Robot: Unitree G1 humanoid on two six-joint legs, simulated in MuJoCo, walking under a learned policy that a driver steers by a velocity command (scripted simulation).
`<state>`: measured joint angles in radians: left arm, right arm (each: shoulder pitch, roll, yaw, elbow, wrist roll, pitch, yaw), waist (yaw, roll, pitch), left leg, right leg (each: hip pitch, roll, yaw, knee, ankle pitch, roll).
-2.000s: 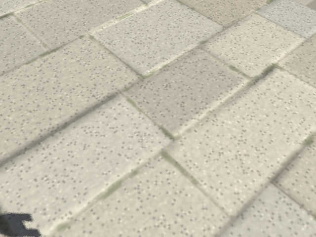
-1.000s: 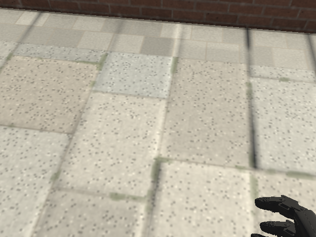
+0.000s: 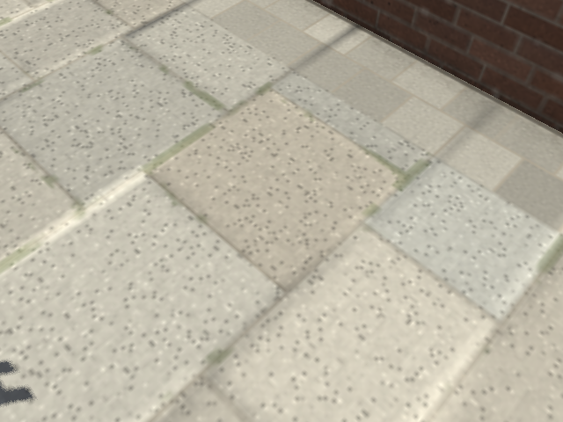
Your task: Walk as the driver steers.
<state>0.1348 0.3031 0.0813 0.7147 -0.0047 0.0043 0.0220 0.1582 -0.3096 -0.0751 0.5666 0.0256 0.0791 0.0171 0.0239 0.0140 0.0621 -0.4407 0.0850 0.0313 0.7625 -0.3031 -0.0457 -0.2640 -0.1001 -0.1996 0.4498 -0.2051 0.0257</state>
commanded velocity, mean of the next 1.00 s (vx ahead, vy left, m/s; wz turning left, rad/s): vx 0.00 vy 0.00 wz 0.99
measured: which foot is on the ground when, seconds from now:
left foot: up 0.00-0.02, down 0.04-0.50, up 0.52-0.92, down 0.94-1.00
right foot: down 0.00-0.04, up 0.06-0.48, down 0.50-0.94, up 0.96-1.00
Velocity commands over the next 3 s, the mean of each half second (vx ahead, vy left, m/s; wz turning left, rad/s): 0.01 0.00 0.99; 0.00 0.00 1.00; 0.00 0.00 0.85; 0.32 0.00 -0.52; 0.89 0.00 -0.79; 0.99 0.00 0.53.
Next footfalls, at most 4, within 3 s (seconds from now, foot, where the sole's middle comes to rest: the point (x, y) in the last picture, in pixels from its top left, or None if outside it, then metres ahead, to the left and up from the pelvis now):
0.04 left None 0.05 0.13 -0.77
0.50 right None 0.16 -0.05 -0.77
0.94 left None -0.03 0.16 -0.77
1.40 right None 0.18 0.15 -0.77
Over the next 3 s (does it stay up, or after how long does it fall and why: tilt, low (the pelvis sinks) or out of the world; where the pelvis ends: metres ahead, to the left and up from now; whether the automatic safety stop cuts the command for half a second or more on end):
stays up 0.82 0.75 0.00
